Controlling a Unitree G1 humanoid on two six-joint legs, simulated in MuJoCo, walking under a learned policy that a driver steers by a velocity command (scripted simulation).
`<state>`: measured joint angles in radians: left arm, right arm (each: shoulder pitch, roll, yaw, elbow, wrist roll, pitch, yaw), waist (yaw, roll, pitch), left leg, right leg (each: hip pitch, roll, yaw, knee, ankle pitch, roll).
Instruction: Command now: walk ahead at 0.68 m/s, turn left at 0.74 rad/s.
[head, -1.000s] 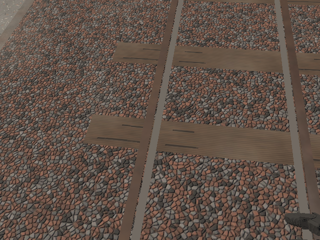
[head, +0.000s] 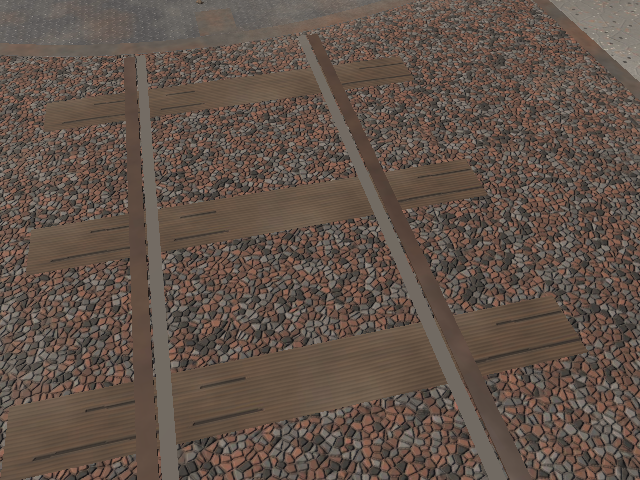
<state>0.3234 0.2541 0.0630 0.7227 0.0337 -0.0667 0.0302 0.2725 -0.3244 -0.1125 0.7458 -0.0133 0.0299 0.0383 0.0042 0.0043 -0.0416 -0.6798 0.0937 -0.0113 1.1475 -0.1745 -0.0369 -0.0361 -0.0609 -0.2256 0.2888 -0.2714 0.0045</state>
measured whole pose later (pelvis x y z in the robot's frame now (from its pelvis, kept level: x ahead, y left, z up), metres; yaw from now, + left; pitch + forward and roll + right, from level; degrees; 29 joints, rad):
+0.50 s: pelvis +0.30 +0.19 -0.01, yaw +25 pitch +1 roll +0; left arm 0.15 0.25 0.01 0.68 0.06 -0.05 -0.03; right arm 0.41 -0.28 -0.06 0.80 -0.01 -0.04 0.02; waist -0.03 -0.03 0.02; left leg -0.14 -0.17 -0.01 0.44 -0.31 0.17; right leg -0.66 -0.17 0.03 1.16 -0.20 0.02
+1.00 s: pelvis +0.75 +0.37 -0.01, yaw +9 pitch +0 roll -1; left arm 0.55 0.28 0.06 0.95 0.01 -0.06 -0.01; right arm -0.01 -0.21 0.07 0.58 -0.07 -0.08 0.02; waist 0.09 0.01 0.01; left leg -0.71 0.12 -0.13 0.98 -0.16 -0.04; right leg -0.08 0.22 0.11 0.35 -0.26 -0.17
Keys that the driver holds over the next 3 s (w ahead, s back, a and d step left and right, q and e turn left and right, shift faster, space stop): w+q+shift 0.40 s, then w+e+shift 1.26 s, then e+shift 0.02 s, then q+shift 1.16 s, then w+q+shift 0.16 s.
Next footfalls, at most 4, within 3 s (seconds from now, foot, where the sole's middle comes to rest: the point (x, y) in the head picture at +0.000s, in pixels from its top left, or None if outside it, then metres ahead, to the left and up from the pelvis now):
0.28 left None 0.28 0.20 -0.78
0.76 right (189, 399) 0.74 0.34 -0.78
1.16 left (107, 277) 1.10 0.62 -0.78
1.62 right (221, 187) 1.46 0.35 -0.78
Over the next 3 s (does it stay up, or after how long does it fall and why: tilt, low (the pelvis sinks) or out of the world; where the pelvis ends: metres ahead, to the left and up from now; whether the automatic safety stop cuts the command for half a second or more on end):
stays up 1.80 0.23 -0.01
